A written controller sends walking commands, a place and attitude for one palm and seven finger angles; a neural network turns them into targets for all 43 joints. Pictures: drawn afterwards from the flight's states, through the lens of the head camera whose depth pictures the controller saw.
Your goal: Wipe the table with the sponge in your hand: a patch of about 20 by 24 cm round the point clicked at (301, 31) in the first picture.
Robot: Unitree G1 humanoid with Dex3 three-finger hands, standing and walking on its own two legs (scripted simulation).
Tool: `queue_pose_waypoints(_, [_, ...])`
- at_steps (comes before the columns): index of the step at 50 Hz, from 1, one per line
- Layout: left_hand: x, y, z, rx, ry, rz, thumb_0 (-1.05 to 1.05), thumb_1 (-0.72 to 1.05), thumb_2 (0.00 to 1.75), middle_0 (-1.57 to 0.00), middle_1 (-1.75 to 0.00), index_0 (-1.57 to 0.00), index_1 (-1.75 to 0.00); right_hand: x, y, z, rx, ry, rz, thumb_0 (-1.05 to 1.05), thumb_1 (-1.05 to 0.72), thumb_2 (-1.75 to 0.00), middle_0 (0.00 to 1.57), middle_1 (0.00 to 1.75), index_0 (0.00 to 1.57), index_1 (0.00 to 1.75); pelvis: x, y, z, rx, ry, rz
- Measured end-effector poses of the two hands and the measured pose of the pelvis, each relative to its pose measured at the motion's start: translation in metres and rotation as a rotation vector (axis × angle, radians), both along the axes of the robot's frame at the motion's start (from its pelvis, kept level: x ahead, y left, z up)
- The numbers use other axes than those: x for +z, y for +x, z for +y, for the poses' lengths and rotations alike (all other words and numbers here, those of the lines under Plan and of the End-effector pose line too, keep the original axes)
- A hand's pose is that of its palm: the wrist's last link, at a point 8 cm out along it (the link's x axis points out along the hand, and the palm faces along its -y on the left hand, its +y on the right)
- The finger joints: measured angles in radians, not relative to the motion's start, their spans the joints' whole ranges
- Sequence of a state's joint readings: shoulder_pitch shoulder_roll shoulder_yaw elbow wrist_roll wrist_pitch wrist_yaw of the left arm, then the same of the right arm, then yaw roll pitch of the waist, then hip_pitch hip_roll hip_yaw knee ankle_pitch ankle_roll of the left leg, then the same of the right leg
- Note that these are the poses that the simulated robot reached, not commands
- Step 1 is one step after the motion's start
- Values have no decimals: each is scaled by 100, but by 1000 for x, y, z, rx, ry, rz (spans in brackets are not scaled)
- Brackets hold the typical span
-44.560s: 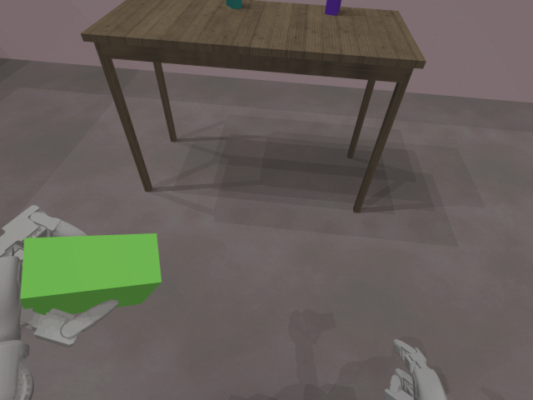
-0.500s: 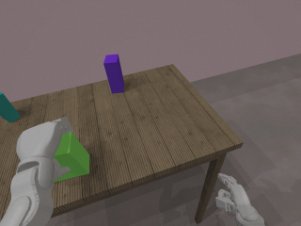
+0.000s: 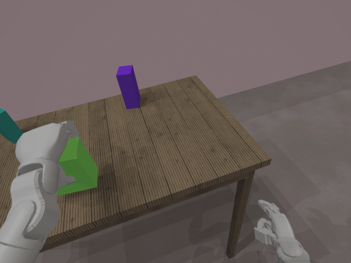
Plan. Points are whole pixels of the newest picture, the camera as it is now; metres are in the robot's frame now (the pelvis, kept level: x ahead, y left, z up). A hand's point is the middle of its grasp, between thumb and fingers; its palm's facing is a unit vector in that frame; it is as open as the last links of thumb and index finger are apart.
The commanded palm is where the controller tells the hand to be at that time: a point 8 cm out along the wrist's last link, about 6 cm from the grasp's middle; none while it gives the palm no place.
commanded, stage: lift the sponge slowly off the table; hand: left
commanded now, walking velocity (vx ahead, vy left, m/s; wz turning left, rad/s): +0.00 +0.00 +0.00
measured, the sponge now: (68, 173) +0.26 +0.30 +0.10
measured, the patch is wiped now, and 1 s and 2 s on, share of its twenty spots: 1.00 1.00 1.00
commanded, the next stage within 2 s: bring the sponge back beside the body in 0.98 s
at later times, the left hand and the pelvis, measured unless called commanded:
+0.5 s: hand (54, 145) +0.26 +0.29 +0.19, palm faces +0.19 -0.06 -0.98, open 10.0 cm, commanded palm +0.21 +0.29 +0.26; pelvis -0.01 +0.00 +0.00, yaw +0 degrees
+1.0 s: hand (49, 129) +0.27 +0.29 +0.23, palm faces +0.29 -0.10 -0.95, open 10.0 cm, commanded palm +0.22 +0.29 +0.29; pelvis +0.00 +0.02 +0.00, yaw +0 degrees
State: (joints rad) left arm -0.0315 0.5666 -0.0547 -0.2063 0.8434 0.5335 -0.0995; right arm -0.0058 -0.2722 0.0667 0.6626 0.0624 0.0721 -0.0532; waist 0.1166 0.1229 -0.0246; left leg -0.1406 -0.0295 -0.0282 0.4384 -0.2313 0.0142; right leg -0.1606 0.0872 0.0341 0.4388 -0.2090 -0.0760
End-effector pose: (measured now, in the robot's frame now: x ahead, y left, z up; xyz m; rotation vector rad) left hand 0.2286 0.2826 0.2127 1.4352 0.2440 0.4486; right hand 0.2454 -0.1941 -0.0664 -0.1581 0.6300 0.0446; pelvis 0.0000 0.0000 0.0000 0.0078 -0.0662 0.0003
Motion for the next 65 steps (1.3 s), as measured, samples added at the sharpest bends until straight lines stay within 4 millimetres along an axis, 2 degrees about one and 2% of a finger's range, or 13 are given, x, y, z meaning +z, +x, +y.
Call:
queue_pose_waypoints(12, [3, -4, -4, -26, 15, 28, 0, -51, 104, -72, -132, -77, -135, -3, -5, -12, -9, -30, -1, 1, -91, -90, 20, 30, 20, 29, -1, -5, -4, 10, 2, -7])
queue_pose_waypoints(22, [26, 1, 0, -21, 24, -38, 0, -51, 104, -72, -132, -77, -135, 0, -4, -1, -3, -2, -20, 1, -91, -90, 20, 30, 20, 29, -1, -9, -2, 7, 2, -6])
queue_pose_waypoints(34, [33, 5, 1, -42, -2, -48, 0, -51, 104, -72, -132, -77, -135, 1, -2, 8, 6, -7, -22, 1, -91, -90, 20, 30, 20, 29, -1, -9, 6, 8, 1, 0])
queue_pose_waypoints(43, [50, 14, 1, -65, 4, -105, 0, -51, 104, -72, -132, -77, -135, 2, 1, 18, 13, 1, -15, 1, -91, -90, 20, 30, 20, 29, 1, -8, 11, 6, 1, 4])
queue_pose_waypoints(48, [60, 12, 3, -61, -6, -141, 0, -51, 105, -72, -132, -77, -135, 3, 3, 22, 14, 18, -14, 1, -91, -90, 20, 30, 20, 29, 1, -5, 15, -2, 0, 11])
queue_pose_waypoints(54, [51, 4, 7, -50, -51, -124, 0, -51, 105, -72, -132, -77, -135, 5, 6, 25, 22, 17, -13, 1, -91, -90, 20, 30, 20, 29, 1, -4, 17, 0, -2, 13])
queue_pose_waypoints(59, [40, -1, -1, -74, -76, -106, 0, -51, 105, -72, -132, -77, -135, 7, 9, 29, 37, 4, -19, 1, -91, -90, 20, 30, 20, 29, 1, -5, 18, 7, -2, 4])
queue_pose_waypoints(65, [48, -6, -12, -122, -46, -145, 0, -51, 105, -73, -132, -77, -135, 11, 12, 36, 48, 17, -32, 1, -91, -90, 20, 30, 19, 29, 1, -6, 18, -1, -1, -2])
